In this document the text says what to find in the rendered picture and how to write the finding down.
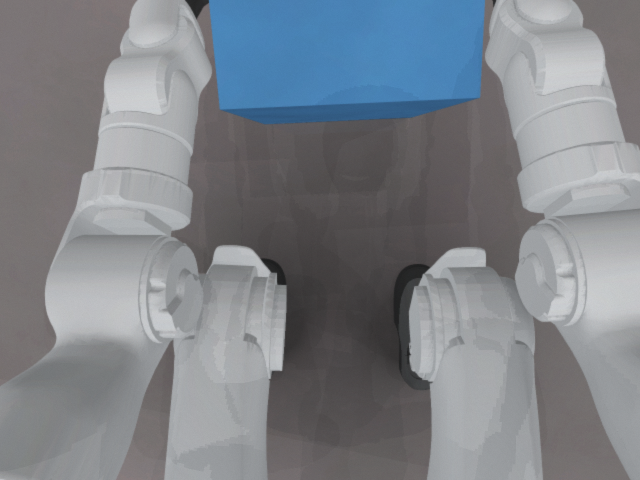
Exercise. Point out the right robot upper arm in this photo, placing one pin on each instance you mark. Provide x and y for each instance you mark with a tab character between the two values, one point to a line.
582	273

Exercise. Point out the carton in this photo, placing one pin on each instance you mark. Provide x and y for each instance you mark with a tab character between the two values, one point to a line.
298	61

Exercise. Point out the left robot thigh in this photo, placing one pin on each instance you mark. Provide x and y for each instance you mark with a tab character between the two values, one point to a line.
218	414

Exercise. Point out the left robot forearm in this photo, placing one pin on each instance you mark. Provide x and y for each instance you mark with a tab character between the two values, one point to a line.
139	184

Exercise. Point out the right robot thigh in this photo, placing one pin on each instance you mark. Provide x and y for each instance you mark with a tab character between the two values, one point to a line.
485	423

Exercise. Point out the right robot forearm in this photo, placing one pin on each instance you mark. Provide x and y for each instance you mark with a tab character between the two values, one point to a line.
562	110

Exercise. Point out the left robot upper arm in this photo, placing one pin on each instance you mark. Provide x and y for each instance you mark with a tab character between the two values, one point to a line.
115	303

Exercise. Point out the robot thigh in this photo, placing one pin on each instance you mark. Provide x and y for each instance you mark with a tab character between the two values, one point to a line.
218	414
485	423

